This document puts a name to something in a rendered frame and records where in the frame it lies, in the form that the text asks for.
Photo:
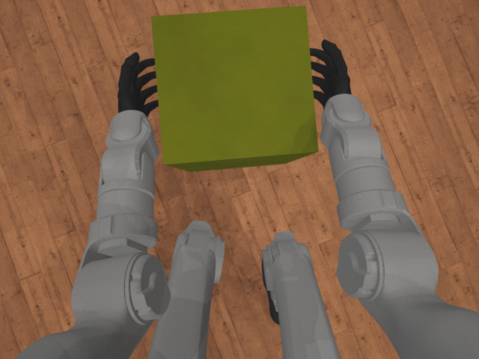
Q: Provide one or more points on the robot thigh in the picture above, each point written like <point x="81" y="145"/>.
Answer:
<point x="306" y="332"/>
<point x="182" y="332"/>

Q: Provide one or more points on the left robot forearm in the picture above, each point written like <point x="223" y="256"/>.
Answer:
<point x="126" y="191"/>

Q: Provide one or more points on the robot right thigh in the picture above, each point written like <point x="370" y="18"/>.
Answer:
<point x="306" y="332"/>

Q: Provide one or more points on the robot right hand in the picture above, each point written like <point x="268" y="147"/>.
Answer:
<point x="336" y="80"/>

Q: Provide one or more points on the robot left thigh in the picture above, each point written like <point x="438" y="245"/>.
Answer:
<point x="182" y="332"/>

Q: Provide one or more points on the robot right upper arm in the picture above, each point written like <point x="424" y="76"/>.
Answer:
<point x="394" y="275"/>

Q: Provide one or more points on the robot left upper arm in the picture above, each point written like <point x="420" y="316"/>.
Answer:
<point x="115" y="301"/>

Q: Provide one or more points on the carton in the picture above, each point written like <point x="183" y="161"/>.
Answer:
<point x="234" y="88"/>

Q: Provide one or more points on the right robot forearm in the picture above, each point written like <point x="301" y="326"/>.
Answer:
<point x="366" y="193"/>

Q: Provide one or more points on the robot left hand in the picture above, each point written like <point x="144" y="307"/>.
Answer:
<point x="130" y="96"/>

